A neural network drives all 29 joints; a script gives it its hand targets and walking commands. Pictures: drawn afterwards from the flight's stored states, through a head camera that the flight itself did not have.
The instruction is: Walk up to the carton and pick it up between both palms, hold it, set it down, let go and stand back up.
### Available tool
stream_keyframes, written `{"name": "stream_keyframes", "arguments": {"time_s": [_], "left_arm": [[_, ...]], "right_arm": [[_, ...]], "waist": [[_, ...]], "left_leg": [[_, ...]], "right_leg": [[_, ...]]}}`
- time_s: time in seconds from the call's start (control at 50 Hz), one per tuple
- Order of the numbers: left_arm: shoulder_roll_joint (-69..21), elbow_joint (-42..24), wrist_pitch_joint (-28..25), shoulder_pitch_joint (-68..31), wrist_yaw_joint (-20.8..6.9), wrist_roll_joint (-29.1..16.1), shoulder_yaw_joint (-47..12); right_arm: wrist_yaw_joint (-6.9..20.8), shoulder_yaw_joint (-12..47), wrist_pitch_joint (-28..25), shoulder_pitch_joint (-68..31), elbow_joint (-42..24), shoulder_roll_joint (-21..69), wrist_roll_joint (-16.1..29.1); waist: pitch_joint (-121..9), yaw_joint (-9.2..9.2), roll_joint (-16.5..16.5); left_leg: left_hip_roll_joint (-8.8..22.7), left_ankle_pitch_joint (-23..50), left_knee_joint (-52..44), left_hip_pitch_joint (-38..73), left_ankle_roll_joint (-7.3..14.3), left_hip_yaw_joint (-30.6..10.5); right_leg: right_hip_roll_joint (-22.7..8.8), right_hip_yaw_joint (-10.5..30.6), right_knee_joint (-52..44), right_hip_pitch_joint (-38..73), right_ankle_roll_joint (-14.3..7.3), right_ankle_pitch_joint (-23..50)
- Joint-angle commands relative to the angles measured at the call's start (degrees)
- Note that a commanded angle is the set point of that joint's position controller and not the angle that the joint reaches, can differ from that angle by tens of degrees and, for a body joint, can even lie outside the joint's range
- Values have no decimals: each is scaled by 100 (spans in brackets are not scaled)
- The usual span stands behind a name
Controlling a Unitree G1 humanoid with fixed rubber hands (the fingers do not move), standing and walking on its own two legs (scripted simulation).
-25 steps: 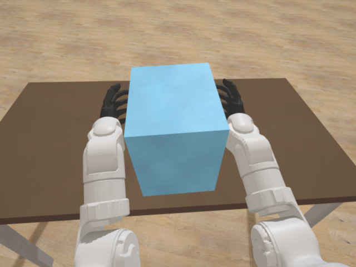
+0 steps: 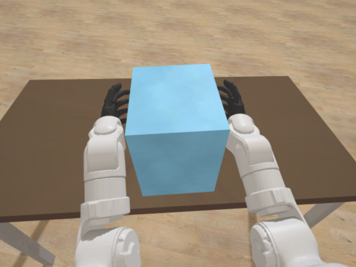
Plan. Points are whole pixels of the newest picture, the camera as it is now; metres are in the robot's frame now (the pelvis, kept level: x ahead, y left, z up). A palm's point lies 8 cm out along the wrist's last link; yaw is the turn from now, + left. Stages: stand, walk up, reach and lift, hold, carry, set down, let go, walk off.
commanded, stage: hold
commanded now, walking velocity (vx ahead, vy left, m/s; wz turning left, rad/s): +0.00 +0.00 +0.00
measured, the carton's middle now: (175, 131) +0.38 +0.01 +0.12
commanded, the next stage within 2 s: set down in 0.66 s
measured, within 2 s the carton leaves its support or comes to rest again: neither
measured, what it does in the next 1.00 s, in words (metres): stands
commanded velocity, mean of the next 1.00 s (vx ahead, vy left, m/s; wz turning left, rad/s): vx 0.00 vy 0.00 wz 0.00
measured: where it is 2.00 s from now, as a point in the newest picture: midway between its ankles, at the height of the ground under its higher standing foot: outside the picture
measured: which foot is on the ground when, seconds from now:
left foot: down 0.00-1.00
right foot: down 0.00-1.00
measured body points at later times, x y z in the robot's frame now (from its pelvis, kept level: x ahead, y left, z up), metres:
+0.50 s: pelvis -0.01 +0.00 +0.00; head -0.02 +0.00 +0.45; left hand +0.38 +0.14 +0.16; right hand +0.39 -0.12 +0.16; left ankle +0.05 +0.10 -0.75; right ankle -0.04 -0.11 -0.76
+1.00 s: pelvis -0.01 +0.00 +0.00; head -0.01 +0.00 +0.45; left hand +0.36 +0.11 +0.15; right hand +0.35 -0.15 +0.13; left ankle +0.05 +0.10 -0.76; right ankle -0.04 -0.11 -0.76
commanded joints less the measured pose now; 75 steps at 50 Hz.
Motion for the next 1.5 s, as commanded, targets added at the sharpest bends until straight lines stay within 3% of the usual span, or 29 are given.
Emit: {"name": "stream_keyframes", "arguments": {"time_s": [0.0,0.1,0.18,0.3,0.32,0.4,0.42,0.44,0.5,0.54,0.6,0.64,0.66,0.68,0.7,0.8,0.88,0.94,0.96,1.02,1.08,1.1,1.16,1.2,1.26,1.32,1.36,1.42,1.48], "left_arm": [[-2276,-1465,-171,-2892,-668,-901,-2590],[-2160,-1832,189,-2287,-713,-1035,-2835],[-2067,-1901,186,-2776,-800,-1133,-2849],[-2148,-1170,-151,-3352,-698,-990,-2617],[-2246,-1192,-221,-3347,-666,-1043,-2645],[-2171,-284,-449,-3458,-653,-822,-2187],[-2119,-135,-477,-3557,-687,-737,-2028],[-2014,13,-469,-3333,-688,-628,-1880],[-2139,-360,-481,-3275,-741,-664,-1989],[-2353,-698,-443,-3341,-684,-835,-2341],[-2441,-1411,-230,-2641,-626,-1021,-2740],[-2286,-1688,26,-1950,-639,-1040,-2772],[-2446,-2266,82,-2189,-686,-1263,-3383],[-2339,-1959,200,-1852,-743,-1190,-3198],[-2320,-2283,267,-1852,-805,-1317,-3427],[-2451,-2373,362,-2211,-866,-1426,-3543],[-2167,-1812,269,-2273,-832,-1148,-3219],[-2105,-1652,16,-2820,-702,-964,-2859],[-2022,-1409,-84,-2924,-641,-876,-2630],[-2070,-701,-366,-3090,-542,-635,-2317],[-2109,-137,-575,-3070,-487,-401,-1938],[-2108,156,-619,-2968,-493,-375,-1783],[-1916,682,-845,-2989,-586,-201,-1383],[-2093,724,-1044,-3045,-628,-286,-1489],[-2608,125,-1394,-3044,-617,-542,-1994],[-2985,-753,-1652,-3230,-521,-912,-2661],[-3020,-551,-1619,-3019,-482,-934,-2800],[-2591,-59,-1568,-2862,-527,-726,-2575],[-2503,82,-1598,-2727,-527,-773,-2573]], "right_arm": [[409,1999,-433,-3212,-1877,2837,765],[342,2012,-259,-2795,-2358,2497,873],[303,1925,-265,-3062,-2401,2415,769],[442,1865,-426,-3898,-2345,2675,571],[478,1767,-445,-3832,-2241,2664,479],[590,1464,-482,-3760,-1376,2739,185],[573,1327,-501,-3805,-1222,2691,161],[573,1333,-506,-3690,-1111,2794,200],[483,1269,-477,-3171,-800,2831,336],[452,1542,-566,-3732,-1439,2843,578],[360,2213,-485,-3297,-2202,2801,913],[258,2405,-314,-2664,-2384,2602,1020],[91,2189,-245,-2099,-2469,2558,1058],[36,2288,-163,-1818,-2467,2528,1032],[-54,2313,-122,-1770,-2714,2391,1131],[-27,2297,-129,-2325,-3360,2294,1044],[133,2067,-165,-2547,-3220,2188,912],[332,2036,-292,-3127,-3019,2443,897],[419,2060,-334,-3321,-2790,2622,827],[629,1689,-518,-3349,-2016,2611,504],[724,1281,-701,-3405,-1426,2561,249],[740,1148,-745,-3281,-1146,2430,148],[730,789,-811,-3136,-426,2487,-90],[702,795,-953,-3122,-236,2584,-170],[662,1155,-1262,-3153,-879,2909,-142],[684,1623,-1456,-3120,-1461,3253,69],[686,1886,-1451,-3137,-1552,3245,39],[730,1586,-1388,-2851,-906,2825,-114],[681,1608,-1383,-2632,-806,2960,45]], "waist": [[-3075,-7,279],[-2570,-177,400],[-2460,-225,440],[-2684,24,6],[-2641,-68,-48],[-2313,121,-270],[-2287,86,-64],[-2184,247,-79],[-2278,53,220],[-3057,115,576],[-3608,3,473],[-3161,0,389],[-3154,-550,633],[-2906,-411,416],[-2787,-587,487],[-2071,-596,234],[-2042,-323,233],[-2337,60,1],[-2307,321,-363],[-2424,312,-215],[-2328,312,68],[-2167,189,37],[-2035,180,3],[-2212,12,239],[-3439,-179,282],[-4307,-317,323],[-3952,-273,339],[-3056,-221,313],[-2809,-156,396]], "left_leg": [[235,2200,559,2702,-3,-390],[253,3042,829,3184,-150,-443],[240,1472,549,2686,-115,-385],[273,-127,313,2239,214,-340],[319,-356,317,2125,235,-342],[315,-710,441,2025,324,-317],[304,-702,448,2047,304,-280],[304,-495,462,2124,370,-273],[218,391,536,2337,225,-277],[236,1279,619,2500,128,-352],[246,2896,783,2989,-40,-450],[269,3764,926,3232,-149,-445],[275,3871,1092,3674,-192,-409],[236,3587,1000,3669,-160,-424],[283,3447,970,3647,-189,-431],[324,1679,604,2691,-92,-403],[336,463,409,2548,41,-307],[370,-431,420,2372,277,-219],[368,-524,405,2380,369,-209],[268,-769,540,2526,469,-144],[298,-496,582,2581,367,-249],[308,-327,649,2660,343,-281],[237,-98,765,2805,297,-312],[221,388,696,2818,290,-340],[231,2350,766,3320,207,-430],[217,3417,859,3586,132,-485],[225,3165,857,3327,120,-471],[210,1602,725,2629,102,-409],[204,1478,575,2228,202,-397]], "right_leg": [[-152,-75,256,-344,215,2357],[-89,-125,-4,-624,241,2329],[-101,-144,-84,-572,206,1388],[-252,-106,153,-860,276,458],[-262,-138,124,-1045,236,217],[-328,-98,-6,-1508,194,-557],[-340,-74,-28,-1563,150,-527],[-338,-30,-23,-1633,164,-308],[-348,87,40,-1183,109,783],[-272,-32,186,-716,99,1593],[-171,-61,310,-275,206,2969],[-93,-133,236,-387,222,3174],[-8,-101,115,-491,210,3377],[8,-96,45,-540,243,3305],[-11,-77,-35,-464,234,3072],[-84,-248,-17,-726,255,1589],[-143,-251,12,-1081,248,655],[-263,-159,140,-1580,241,-189],[-288,-175,142,-1780,276,-415],[-300,-160,186,-2257,222,-772],[-213,-154,185,-2323,141,-446],[-195,-135,126,-2344,159,-228],[-226,11,67,-2426,157,-93],[-171,-83,144,-2044,173,837],[-39,-77,292,-1097,175,2817],[1,-85,362,-724,164,3752],[1,-125,321,-832,195,3445],[-5,-129,178,-1071,154,2019],[-103,-56,308,-783,174,2453]]}}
